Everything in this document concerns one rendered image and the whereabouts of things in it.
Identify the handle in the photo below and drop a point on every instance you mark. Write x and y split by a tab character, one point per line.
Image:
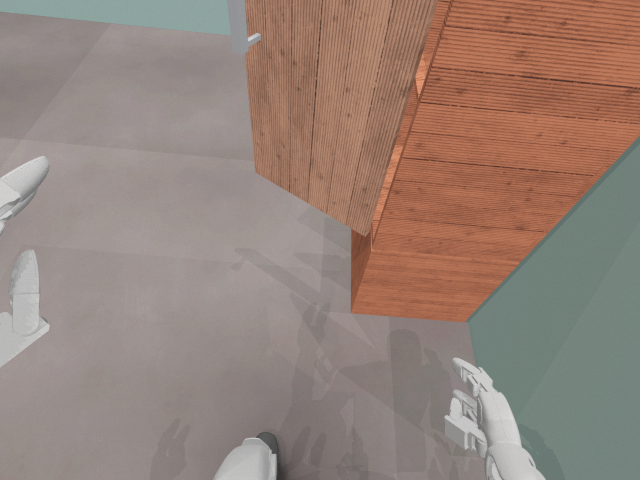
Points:
238	27

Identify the robot left hand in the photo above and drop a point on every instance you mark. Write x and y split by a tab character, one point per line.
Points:
24	326

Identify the cupboard door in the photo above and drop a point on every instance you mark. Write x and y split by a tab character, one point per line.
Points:
328	86

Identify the robot left thigh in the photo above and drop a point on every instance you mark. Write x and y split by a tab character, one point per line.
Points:
248	462

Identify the robot left shin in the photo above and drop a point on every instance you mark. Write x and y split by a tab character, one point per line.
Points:
254	441

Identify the robot right forearm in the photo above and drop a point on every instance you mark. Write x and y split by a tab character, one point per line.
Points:
507	461

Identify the robot right hand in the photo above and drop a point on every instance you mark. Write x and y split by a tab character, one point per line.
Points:
488	421

